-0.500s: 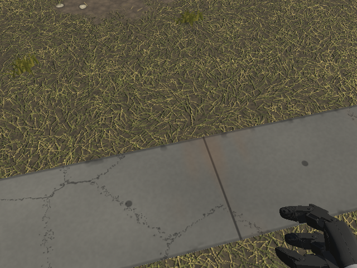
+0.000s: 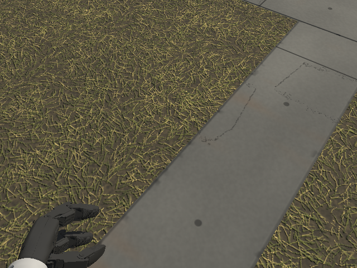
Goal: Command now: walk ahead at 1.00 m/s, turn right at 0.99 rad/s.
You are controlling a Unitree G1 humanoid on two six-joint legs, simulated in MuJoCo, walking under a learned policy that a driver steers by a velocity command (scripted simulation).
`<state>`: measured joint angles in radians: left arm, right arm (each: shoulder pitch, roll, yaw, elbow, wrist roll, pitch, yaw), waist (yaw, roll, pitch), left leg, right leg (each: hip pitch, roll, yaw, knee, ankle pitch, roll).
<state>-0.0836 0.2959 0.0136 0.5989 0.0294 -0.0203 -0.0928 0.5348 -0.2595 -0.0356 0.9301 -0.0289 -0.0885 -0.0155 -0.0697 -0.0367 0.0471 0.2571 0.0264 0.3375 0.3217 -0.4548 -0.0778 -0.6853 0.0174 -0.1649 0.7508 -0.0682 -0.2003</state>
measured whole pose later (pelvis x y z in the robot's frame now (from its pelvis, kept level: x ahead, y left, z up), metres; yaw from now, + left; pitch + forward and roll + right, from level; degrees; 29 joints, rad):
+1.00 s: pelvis +0.93 +0.05 +0.01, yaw +30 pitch +3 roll -1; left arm 0.11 0.28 0.00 0.62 0.06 -0.09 0.02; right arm 0.36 -0.37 -0.08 0.79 0.00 -0.05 0.01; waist -0.07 0.04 0.02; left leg -0.28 -0.10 -0.12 1.23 -0.37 0.12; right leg -0.45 -0.02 -0.01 0.61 -0.21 0.04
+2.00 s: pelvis +1.54 +0.70 +0.03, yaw +87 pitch +1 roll -3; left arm 0.43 0.33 0.06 0.82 0.03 -0.08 0.00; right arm 0.08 -0.38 -0.06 0.62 -0.03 0.01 0.07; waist 0.05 0.07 0.01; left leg -0.73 0.03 0.01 1.24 -0.18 0.09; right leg -0.06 -0.02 -0.18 0.37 -0.32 0.03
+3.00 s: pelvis +1.30 +1.55 +0.01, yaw +139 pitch +3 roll -1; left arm 0.57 0.30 0.04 0.92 0.03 -0.09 -0.01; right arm -0.10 -0.30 0.01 0.57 -0.05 -0.03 0.09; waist 0.11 0.00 0.02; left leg -0.72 -0.01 0.05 0.73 -0.10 0.16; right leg 0.25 -0.04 -0.23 0.13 -0.39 0.08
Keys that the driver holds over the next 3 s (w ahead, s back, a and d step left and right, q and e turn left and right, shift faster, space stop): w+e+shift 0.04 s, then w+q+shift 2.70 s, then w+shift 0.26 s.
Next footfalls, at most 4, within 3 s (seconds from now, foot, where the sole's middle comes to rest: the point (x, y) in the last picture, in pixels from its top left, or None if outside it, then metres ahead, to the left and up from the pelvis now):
0.04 right None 0.21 -0.02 -0.74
0.50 left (158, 215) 0.65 0.06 -0.74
0.90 right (174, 125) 1.10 -0.03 -0.74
1.36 left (90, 98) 1.31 0.38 -0.74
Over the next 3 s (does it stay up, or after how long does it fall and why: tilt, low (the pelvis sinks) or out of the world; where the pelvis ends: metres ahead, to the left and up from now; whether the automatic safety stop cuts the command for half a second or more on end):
stays up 1.30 1.55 0.01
